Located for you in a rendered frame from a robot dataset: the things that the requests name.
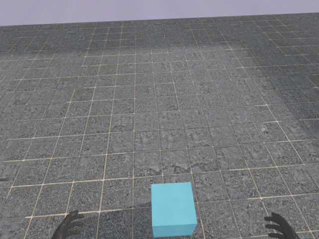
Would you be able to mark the right robot hand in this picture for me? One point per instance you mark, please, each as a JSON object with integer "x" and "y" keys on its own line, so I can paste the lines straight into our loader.
{"x": 284, "y": 227}

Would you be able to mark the left robot hand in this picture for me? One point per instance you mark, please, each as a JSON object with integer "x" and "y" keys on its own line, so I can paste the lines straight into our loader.
{"x": 62, "y": 231}

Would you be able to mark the carton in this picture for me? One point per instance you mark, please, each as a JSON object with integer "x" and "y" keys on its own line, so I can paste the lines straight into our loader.
{"x": 173, "y": 210}

